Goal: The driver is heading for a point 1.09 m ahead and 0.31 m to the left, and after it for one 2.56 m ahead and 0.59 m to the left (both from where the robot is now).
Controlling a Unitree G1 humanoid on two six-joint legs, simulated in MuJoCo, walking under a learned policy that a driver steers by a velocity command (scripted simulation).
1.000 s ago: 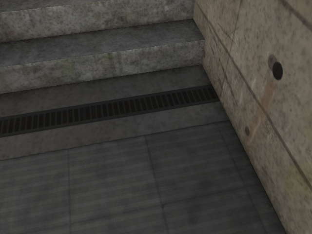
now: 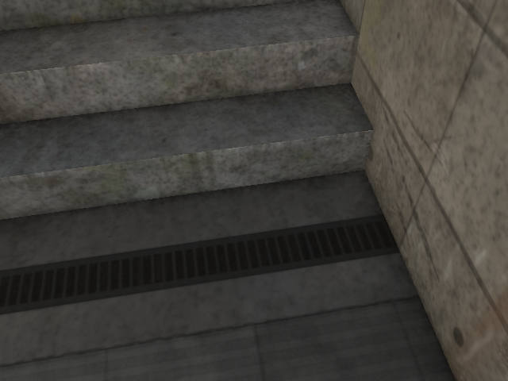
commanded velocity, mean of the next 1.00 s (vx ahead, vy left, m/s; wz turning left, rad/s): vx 0.50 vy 0.00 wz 0.44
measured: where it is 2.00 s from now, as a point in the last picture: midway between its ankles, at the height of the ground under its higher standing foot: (181, 236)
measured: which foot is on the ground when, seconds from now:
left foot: up 0.00-0.36, down 0.38-0.90, up 0.92-1.00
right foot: down 0.00-0.38, up 0.40-0.86, down 0.88-1.00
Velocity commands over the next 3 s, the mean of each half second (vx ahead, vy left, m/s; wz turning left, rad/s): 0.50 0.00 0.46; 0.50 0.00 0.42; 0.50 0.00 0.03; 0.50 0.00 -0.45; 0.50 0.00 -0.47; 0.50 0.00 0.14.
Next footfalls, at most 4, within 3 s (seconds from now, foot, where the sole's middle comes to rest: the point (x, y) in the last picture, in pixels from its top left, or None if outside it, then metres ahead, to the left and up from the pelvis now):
0.38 left None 0.37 0.18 -0.78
0.88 right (238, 306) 0.70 0.10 -0.78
1.38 left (146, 264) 0.84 0.39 -0.78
2.10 right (197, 128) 1.24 0.25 -0.59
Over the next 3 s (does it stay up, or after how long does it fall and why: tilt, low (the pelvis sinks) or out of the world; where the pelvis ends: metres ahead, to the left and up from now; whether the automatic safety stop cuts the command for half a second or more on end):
stays up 1.58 0.28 0.40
